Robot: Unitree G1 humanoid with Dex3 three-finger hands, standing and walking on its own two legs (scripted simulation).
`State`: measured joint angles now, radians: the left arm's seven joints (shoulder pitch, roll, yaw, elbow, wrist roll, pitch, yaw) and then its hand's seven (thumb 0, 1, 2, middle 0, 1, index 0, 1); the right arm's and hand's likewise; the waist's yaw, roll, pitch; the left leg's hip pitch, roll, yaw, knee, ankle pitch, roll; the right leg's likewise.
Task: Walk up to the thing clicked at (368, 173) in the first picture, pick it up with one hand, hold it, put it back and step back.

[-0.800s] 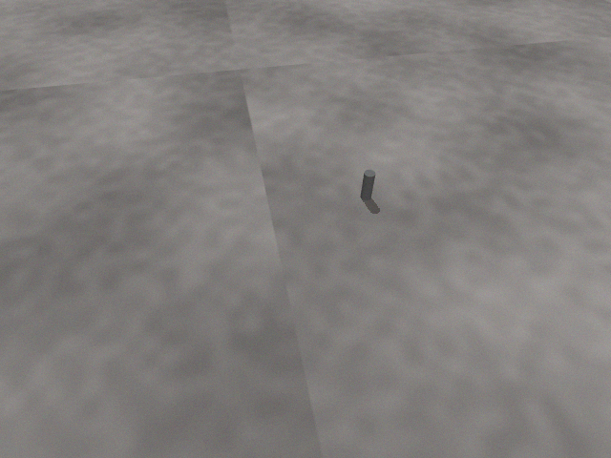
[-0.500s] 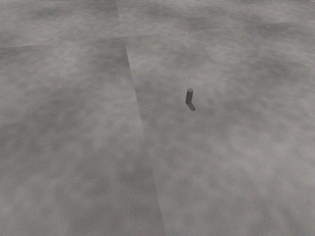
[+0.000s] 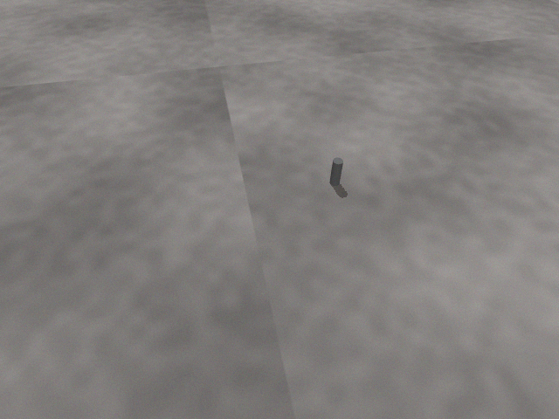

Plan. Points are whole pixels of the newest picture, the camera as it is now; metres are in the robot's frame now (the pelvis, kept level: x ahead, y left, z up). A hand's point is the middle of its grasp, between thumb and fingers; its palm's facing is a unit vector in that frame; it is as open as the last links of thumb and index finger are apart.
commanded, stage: stand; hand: left
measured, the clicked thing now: (336, 172) +1.40 -0.24 -0.71
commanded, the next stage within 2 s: walk up in 0.32 s
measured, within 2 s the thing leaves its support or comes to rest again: neither
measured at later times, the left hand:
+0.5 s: hand out of the picture +0.10 +0.26 -0.15, palm faces -0.12 -0.93 -0.36, open 7.4 cm
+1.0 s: hand (220, 359) +0.26 +0.13 -0.15, palm faces -0.20 -0.92 -0.35, open 7.4 cm
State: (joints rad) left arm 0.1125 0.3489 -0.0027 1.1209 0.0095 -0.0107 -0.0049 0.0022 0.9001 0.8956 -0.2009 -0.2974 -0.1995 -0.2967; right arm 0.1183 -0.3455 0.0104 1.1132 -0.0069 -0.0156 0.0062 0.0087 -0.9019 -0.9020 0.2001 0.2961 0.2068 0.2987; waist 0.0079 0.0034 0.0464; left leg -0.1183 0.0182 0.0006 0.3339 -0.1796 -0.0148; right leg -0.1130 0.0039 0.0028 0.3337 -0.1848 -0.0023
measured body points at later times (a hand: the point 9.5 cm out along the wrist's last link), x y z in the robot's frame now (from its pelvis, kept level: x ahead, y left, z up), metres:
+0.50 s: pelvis +0.02 -0.02 -0.01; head +0.02 -0.02 +0.44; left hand +0.11 +0.31 -0.12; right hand +0.06 -0.34 -0.12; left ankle +0.00 +0.13 -0.75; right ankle +0.05 -0.15 -0.71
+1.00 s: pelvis +0.20 -0.14 -0.01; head +0.20 -0.14 +0.44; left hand +0.27 +0.17 -0.12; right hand +0.21 -0.47 -0.12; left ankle +0.34 -0.01 -0.71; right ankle +0.15 -0.23 -0.75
